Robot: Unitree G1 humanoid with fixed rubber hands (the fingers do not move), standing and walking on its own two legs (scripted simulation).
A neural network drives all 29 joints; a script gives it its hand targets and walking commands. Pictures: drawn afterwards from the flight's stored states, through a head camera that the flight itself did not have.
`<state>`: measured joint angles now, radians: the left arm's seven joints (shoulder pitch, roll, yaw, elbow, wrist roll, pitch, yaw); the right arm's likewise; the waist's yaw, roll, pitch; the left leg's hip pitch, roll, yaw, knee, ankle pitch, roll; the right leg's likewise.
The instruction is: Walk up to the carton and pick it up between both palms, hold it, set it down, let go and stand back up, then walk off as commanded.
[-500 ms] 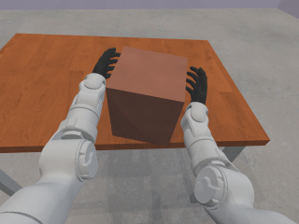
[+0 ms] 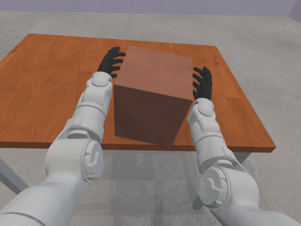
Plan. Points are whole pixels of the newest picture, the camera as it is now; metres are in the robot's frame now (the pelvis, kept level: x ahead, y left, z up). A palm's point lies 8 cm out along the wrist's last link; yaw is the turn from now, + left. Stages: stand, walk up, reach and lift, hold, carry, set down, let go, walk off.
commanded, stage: reach and lift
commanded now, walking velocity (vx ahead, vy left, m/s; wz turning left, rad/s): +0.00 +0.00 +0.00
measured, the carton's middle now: (151, 99) +0.42 -0.01 +0.13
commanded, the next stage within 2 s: hold in 1.70 s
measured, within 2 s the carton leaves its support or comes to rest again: neither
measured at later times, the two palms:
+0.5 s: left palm (102, 64) +0.41 +0.11 +0.24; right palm (210, 90) +0.37 -0.14 +0.20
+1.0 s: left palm (101, 61) +0.39 +0.11 +0.26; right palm (213, 82) +0.38 -0.15 +0.22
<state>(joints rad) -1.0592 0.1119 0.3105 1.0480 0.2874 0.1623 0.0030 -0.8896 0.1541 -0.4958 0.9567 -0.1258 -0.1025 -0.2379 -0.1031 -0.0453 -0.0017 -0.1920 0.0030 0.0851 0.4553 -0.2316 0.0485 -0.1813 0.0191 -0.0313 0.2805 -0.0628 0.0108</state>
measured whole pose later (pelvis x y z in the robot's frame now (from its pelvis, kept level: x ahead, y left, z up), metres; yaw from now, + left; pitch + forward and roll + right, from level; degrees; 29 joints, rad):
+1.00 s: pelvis -0.02 -0.01 +0.00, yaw +0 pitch -5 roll -2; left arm -1.05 0.05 0.23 0.69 0.25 0.65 0.13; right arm -0.95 -0.05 -0.14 0.90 0.22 0.22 -0.22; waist -0.07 -0.03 -0.05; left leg -0.16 0.01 0.08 0.46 -0.21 0.05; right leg -0.15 0.03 -0.03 0.28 -0.05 -0.01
